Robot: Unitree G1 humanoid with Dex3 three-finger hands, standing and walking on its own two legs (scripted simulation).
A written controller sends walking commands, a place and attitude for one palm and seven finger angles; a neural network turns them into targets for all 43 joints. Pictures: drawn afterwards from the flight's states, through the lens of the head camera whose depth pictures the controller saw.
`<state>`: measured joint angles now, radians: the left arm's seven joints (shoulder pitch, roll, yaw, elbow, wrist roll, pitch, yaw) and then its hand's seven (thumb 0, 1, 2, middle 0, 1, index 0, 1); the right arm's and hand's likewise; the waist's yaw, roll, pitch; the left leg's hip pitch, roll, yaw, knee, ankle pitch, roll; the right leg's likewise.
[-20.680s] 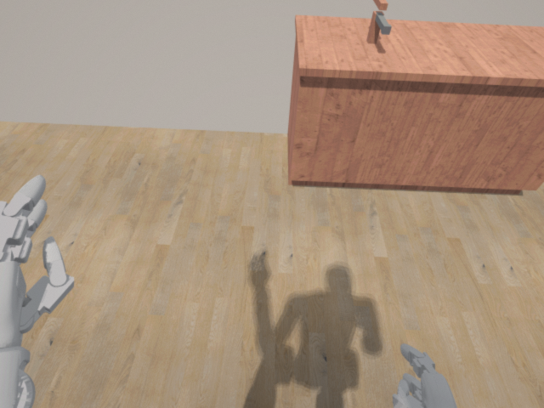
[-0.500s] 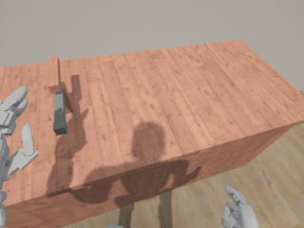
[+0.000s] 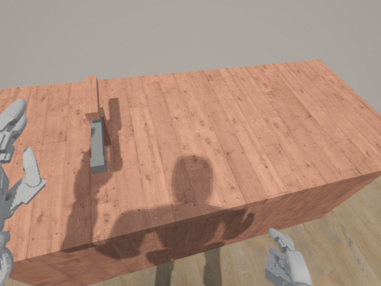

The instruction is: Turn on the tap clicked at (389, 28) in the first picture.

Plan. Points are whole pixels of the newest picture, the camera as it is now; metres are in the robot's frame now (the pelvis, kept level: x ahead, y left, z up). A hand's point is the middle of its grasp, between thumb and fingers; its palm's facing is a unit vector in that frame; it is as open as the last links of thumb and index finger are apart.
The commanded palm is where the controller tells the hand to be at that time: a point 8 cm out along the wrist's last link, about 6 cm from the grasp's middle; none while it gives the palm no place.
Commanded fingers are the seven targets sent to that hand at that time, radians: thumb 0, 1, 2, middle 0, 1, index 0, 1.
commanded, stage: come to a stop and stand still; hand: left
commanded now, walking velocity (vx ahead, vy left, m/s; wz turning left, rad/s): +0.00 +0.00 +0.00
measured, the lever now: (98, 164) +0.34 +0.23 +0.03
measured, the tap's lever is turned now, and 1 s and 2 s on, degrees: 0 0 0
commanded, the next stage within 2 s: look again from close up in 0.04 s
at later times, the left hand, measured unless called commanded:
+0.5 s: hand (61, 181) +0.23 +0.22 +0.16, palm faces +0.36 -0.85 -0.40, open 7.4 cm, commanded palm +0.17 +0.26 +0.17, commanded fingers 0.00 0.90 0.90 -0.20 -0.30 -0.20 -0.30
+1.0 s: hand (87, 180) +0.23 +0.19 +0.16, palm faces +0.31 -0.86 -0.40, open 7.4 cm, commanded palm +0.17 +0.23 +0.17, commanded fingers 0.00 0.90 0.90 -0.20 -0.30 -0.20 -0.30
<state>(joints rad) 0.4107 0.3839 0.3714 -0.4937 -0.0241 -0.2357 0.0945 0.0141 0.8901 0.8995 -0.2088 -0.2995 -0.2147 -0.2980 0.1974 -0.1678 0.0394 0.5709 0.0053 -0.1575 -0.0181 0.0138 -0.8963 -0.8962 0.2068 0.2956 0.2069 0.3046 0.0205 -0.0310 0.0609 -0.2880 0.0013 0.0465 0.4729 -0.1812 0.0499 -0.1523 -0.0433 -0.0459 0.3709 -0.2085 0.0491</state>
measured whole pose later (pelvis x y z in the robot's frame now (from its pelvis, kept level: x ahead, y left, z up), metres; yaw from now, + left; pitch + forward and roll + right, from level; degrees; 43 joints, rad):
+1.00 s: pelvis +0.01 -0.05 +0.00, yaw +0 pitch +0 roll -2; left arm 0.46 0.40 0.37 -0.53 -0.08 -0.17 0.07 0.01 0.89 0.90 -0.21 -0.30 -0.21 -0.30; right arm 0.20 -0.18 0.01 0.54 0.02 -0.09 -0.03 0.01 -0.90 -0.90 0.21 0.30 0.21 0.30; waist 0.01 0.00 0.06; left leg -0.30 0.08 0.01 0.49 -0.20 -0.03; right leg -0.16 0.04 -0.07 0.38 -0.23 -0.02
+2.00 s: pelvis +0.00 -0.07 -0.01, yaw +0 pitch +1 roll -2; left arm 0.48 0.42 0.39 -0.58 -0.10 -0.16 0.06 0.01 0.89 0.90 -0.21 -0.30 -0.21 -0.30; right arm 0.21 -0.18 0.00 0.55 0.02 -0.09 -0.03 0.01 -0.90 -0.90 0.20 0.30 0.20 0.30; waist 0.00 0.01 0.07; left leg -0.35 0.11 -0.02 0.56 -0.22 -0.05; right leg -0.21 0.06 -0.09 0.46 -0.27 -0.05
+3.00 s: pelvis +0.01 -0.08 -0.01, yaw +0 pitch +0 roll -2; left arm 0.50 0.42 0.39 -0.59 -0.10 -0.14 0.07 0.01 0.89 0.90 -0.21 -0.30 -0.22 -0.30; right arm 0.21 -0.19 -0.01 0.55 0.02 -0.07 -0.02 0.01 -0.90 -0.90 0.20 0.30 0.20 0.30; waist -0.01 0.02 0.07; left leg -0.35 0.11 -0.03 0.57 -0.23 -0.06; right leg -0.21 0.07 -0.10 0.47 -0.28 -0.06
